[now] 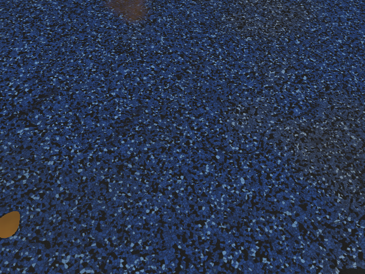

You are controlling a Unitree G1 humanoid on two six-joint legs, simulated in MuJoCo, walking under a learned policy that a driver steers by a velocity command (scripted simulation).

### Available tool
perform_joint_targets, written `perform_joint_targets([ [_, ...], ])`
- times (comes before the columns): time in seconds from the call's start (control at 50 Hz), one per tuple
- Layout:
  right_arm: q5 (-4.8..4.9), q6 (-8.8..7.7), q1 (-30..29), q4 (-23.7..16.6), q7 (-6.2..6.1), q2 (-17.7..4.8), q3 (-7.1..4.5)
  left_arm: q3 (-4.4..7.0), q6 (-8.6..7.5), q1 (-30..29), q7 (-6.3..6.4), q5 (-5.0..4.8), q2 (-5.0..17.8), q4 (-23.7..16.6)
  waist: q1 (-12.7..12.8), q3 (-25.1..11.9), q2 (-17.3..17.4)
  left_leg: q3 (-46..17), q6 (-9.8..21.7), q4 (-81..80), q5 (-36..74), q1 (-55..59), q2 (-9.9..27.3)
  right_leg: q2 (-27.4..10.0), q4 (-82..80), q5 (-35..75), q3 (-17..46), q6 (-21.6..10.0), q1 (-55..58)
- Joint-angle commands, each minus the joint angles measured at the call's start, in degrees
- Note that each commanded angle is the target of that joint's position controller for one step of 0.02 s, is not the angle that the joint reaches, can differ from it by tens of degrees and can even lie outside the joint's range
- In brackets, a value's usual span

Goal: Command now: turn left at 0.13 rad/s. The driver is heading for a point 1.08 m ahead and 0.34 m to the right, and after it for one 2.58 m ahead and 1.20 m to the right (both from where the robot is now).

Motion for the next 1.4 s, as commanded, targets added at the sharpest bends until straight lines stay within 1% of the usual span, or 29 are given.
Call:
perform_joint_targets([
  [0.02, -1.02, -0.86, -1.03, -2.49, 0.51, -4.41, -0.65, -0.03, -0.78, 0.20, -0.58, -0.08, 2.84, -2.84, -1.59, -9.02, 9.86, -8.95, 9.16, -5.29, 17.20, 5.32, 14.71, -2.67, -6.25, 0.35, -0.65, -0.43, 6.61],
  [0.06, -1.34, -1.41, -1.47, -0.72, 1.29, -3.23, 0.12, -0.49, -1.04, 0.72, -1.06, -0.29, 2.29, -2.80, -1.40, -7.59, 10.19, -7.68, 8.37, -5.15, 14.78, 3.03, 14.44, -2.39, -12.32, 1.88, -2.31, -1.32, 12.19],
  [0.1, -0.65, -1.62, -0.76, 0.82, 1.28, -5.74, -0.69, -0.14, -1.43, 0.54, -1.28, -0.34, 4.65, -3.77, -0.45, -4.69, 8.83, -6.14, 5.90, -3.27, 10.96, 3.27, 12.41, -0.84, -22.52, 10.55, -3.64, -3.23, 13.87],
  [0.16, -2.01, -2.09, 2.36, 0.17, 0.00, -6.21, -1.56, 1.95, -1.75, 0.90, -1.02, -1.32, 12.84, -4.94, -4.25, -5.00, -7.30, 4.83, -2.08, 8.85, -2.14, 2.20, 0.99, -9.10, -24.65, 30.33, 12.54, -12.46, 11.86],
  [0.22, -0.33, -1.85, -5.64, -2.46, -0.82, -3.99, -1.73, 1.87, -2.37, 7.69, -0.67, -0.01, 10.52, -4.17, 1.97, -5.60, -13.82, 2.56, -4.49, 25.25, -24.24, -11.73, -3.04, -16.41, -31.01, 30.41, 29.69, -21.92, 20.71],
  [0.28, 0.46, -2.05, -4.43, -2.16, -0.10, -2.62, -1.93, 2.64, -2.32, 5.17, 0.60, -1.74, 10.61, -4.72, -0.02, -8.43, -6.82, -1.06, -5.51, 25.36, -21.03, -15.33, 0.23, -12.69, -28.07, 30.36, 24.66, -17.85, 25.45],
  [0.34, 1.27, -3.03, -3.35, -0.87, 1.07, -0.29, -1.64, 3.25, 1.02, 2.55, 1.71, -2.21, 9.90, -6.47, 0.14, -10.42, -8.39, 1.63, -6.93, 11.67, -12.83, -6.83, -1.79, -8.24, -27.42, 27.51, 22.95, -14.87, 22.15],
  [0.4, 2.67, -3.36, 6.89, 2.84, 2.11, -2.45, -3.27, 2.63, 1.75, -0.02, 1.67, -3.08, 8.45, -8.55, -4.86, -11.69, -7.46, 4.11, -4.08, -6.28, -2.40, 16.09, -0.65, -3.16, -29.25, -15.98, 22.56, -11.49, 2.86],
  [0.42, 2.44, -3.26, 12.60, 3.99, 1.35, -6.55, -4.64, 1.65, 1.25, 0.92, 1.35, -2.32, 4.88, -8.88, -6.52, -10.92, 0.45, -5.98, -1.40, -9.47, -12.25, 27.27, 9.26, 1.85, -16.36, -21.26, 16.38, -7.65, -10.94],
  [0.44, -0.01, -3.76, 11.83, 2.90, 1.58, -11.63, -5.16, 0.49, 0.05, 0.68, 0.92, -2.20, 0.48, -11.22, -4.97, -7.95, 13.80, -30.27, 3.97, -17.20, -30.61, 24.31, 24.57, 6.83, 0.47, -14.76, 11.16, -6.50, -22.67],
  [0.46, -1.98, -5.33, 6.31, 1.26, 1.69, -11.60, -4.87, 0.91, -1.28, 0.44, 0.58, -2.38, 3.78, -12.25, -1.95, -3.32, 13.52, -35.97, 6.92, -20.03, -37.37, 17.60, 28.00, 0.25, 8.25, -8.82, 11.97, -6.69, -25.42],
  [0.48, -0.95, -6.29, 2.58, 0.43, 1.07, -7.94, -3.88, 1.75, -1.57, 1.14, 0.25, -2.19, 6.89, -11.01, -0.68, -0.26, 10.61, -28.89, 5.57, -19.83, -34.06, 16.27, 25.24, -1.10, 11.64, -3.28, 10.35, -6.12, -26.67],
  [0.52, 0.54, -7.15, 2.83, 0.88, 0.20, -5.71, -3.06, 1.94, -1.90, 4.57, -0.24, -1.07, 6.85, -8.44, -0.51, -1.12, 7.61, -16.37, 2.10, -19.19, -23.22, 17.08, 19.84, -2.74, 17.30, 4.01, 6.72, -4.32, -25.37],
  [0.6, -0.44, -8.55, 10.54, 3.66, 0.44, -5.57, -2.55, 0.80, -2.50, 3.01, -1.36, -2.13, 4.05, -9.34, -3.38, 0.80, 6.84, -2.88, 0.94, -19.48, -12.43, 15.90, 16.99, -4.60, 24.64, 13.12, 3.78, -3.85, -27.37],
  [0.74, -0.87, -8.48, 18.21, 8.83, 1.47, -4.68, -1.84, -0.46, -3.42, -2.50, -2.34, -2.30, 1.74, -11.58, -4.77, 7.58, 4.76, 3.36, 4.89, -22.85, -6.93, 19.30, 19.91, -2.64, 13.55, 17.95, 5.88, -3.89, -33.09],
  [0.88, 2.16, -6.24, 24.13, 15.72, 1.46, -5.77, -0.57, -3.26, -6.41, -14.19, -6.26, -2.07, -2.19, -16.78, -5.30, 11.10, 5.72, 8.41, 6.94, -23.45, 20.15, 24.30, 22.03, -3.09, -8.11, 11.24, -6.45, -8.57, -22.32],
  [0.92, 2.06, -6.11, 23.53, 16.73, 1.20, -9.65, -1.09, -1.90, -6.61, -9.78, -5.92, -1.83, 1.11, -17.00, -0.53, 4.96, 10.84, 9.59, 6.47, -15.15, 51.23, 23.39, 22.20, 1.91, -12.16, 6.11, -8.56, -10.53, -5.39],
  [0.96, 1.12, -6.26, 20.02, 17.63, 0.79, -11.45, -0.97, 1.89, -5.52, 15.00, -3.80, -2.87, 8.15, -11.52, 14.62, -9.54, 14.13, 10.86, 3.66, 9.43, 61.16, 10.79, 19.91, 2.76, -14.59, 9.09, -6.06, -13.03, 29.96],
  [0.98, -0.48, -7.12, 20.28, 15.15, 0.88, -4.97, 0.83, 3.09, -4.32, 26.30, -1.82, -2.43, 12.85, -8.12, 16.17, -20.37, 6.55, 7.62, 1.57, 30.93, 22.67, -8.26, 14.45, -10.87, -10.41, -2.90, 11.80, -12.79, 54.13],
  [1.0, 2.04, -8.90, 25.49, 12.80, 1.49, 2.31, 2.31, 2.64, -5.31, 26.89, -1.51, 0.59, 15.76, -7.76, 9.60, -32.91, -10.66, -2.15, 0.58, 49.06, -15.98, -18.43, 5.31, -22.64, -24.68, -30.36, 39.68, -15.85, 60.42],
  [1.02, 5.32, -9.72, 18.76, 11.52, 1.26, -3.26, 0.57, 1.39, -6.12, 24.81, -2.07, 1.21, 10.04, -7.14, 10.66, -26.61, -8.93, -5.35, 0.74, 54.16, -12.87, -23.07, 6.27, -22.44, -34.56, -33.62, 42.84, -14.20, 52.86],
  [1.04, 6.03, -9.32, 13.46, 9.54, 0.86, -3.31, -0.06, 0.42, -6.51, 21.30, -2.37, 0.46, 6.40, -5.84, 9.42, -14.02, -7.66, -2.57, 0.18, 55.36, -8.00, -28.67, 8.04, -21.39, -35.35, -25.73, 33.96, -13.29, 44.18],
  [1.06, 4.73, -8.79, 12.12, 9.55, 0.46, -1.69, 0.19, -0.10, -6.85, 18.00, -2.54, 0.29, 4.22, -4.94, 6.72, -8.18, -3.63, -1.45, -0.04, 53.52, -3.50, -27.61, 10.81, -20.16, -35.02, -14.94, 25.13, -12.97, 35.30],
  [1.08, 3.37, -7.83, 13.18, 10.44, 0.48, -0.73, -0.16, -0.47, -7.25, 14.54, -2.70, 0.97, 1.80, -3.96, 3.28, -4.78, -3.24, -1.30, -0.14, 51.40, 0.69, -23.77, 13.07, -16.90, -35.33, -7.32, 16.64, -11.95, 27.53],
  [1.14, 4.34, -4.16, 16.97, 11.98, 1.91, 2.03, -0.46, -0.90, -8.07, 9.52, -2.79, 0.81, -2.86, -1.75, -1.31, -1.29, -5.16, -0.52, -0.42, 50.12, 3.63, -19.88, 16.11, -14.12, -38.51, 6.82, 1.31, -10.64, 20.30],
  [1.2, 3.54, -2.41, 11.38, 9.53, 1.96, 2.03, -0.35, -0.62, -8.61, 7.48, -2.21, 0.77, -1.68, -0.55, -2.23, 5.31, -3.81, 0.76, -1.02, 47.05, 7.60, -24.73, 16.10, -12.21, -42.27, 13.55, -7.93, -9.66, 15.98],
  [1.3, 2.91, -3.87, 0.71, 5.23, 4.35, 0.04, 0.19, 0.13, -8.11, 10.50, -0.25, 1.25, 3.38, 0.03, -0.14, 9.39, 2.17, 8.19, 0.57, 28.36, 18.67, -28.06, 12.27, -10.86, -44.74, 25.82, -17.58, -8.49, 22.87],
  [1.36, 3.24, -4.75, -2.21, 2.96, 6.35, -1.90, -0.41, 1.03, -6.83, 12.02, 1.14, 1.19, 8.71, 0.04, -1.02, 5.57, 1.21, 16.91, 3.23, 18.65, 19.08, -19.70, 6.12, -11.37, -37.44, 59.83, -20.75, -5.59, 30.40],
  [1.4, 3.39, -3.80, 8.19, 4.45, 6.23, -5.67, -2.32, 2.19, -5.12, 9.67, 1.90, -0.26, 13.09, -1.55, -7.59, -1.14, -3.80, 19.94, 4.38, 17.88, 14.25, -6.14, 0.78, -12.72, -21.12, 84.25, -20.07, -5.59, 32.21],
])
Keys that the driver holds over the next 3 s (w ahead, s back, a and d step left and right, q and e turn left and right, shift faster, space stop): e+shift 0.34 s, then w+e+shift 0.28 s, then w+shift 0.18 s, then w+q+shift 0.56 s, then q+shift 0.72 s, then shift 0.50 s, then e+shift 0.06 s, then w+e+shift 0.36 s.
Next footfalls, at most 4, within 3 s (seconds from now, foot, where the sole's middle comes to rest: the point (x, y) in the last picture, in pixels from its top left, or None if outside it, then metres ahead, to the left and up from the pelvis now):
0.12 right None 0.06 -0.16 -0.78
0.42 left None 0.08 0.09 -0.78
0.96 right None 0.30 -0.38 -0.78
1.44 left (269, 192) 0.78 -0.38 -0.78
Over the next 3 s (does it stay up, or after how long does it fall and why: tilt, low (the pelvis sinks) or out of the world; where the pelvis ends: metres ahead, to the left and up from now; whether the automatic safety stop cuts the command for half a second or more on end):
stays up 0.88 -0.43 0.00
